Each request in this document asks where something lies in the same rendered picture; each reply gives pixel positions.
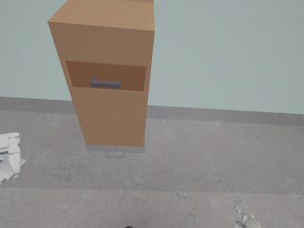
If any cabinet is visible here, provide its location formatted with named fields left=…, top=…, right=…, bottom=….
left=47, top=0, right=155, bottom=147

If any handle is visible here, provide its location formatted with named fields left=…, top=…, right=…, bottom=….
left=90, top=76, right=122, bottom=89

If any drawer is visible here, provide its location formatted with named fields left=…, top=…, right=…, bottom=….
left=65, top=60, right=146, bottom=92

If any right robot hand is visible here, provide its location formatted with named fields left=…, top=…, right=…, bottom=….
left=232, top=203, right=261, bottom=228

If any left robot hand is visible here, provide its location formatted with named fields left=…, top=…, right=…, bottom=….
left=0, top=132, right=26, bottom=185

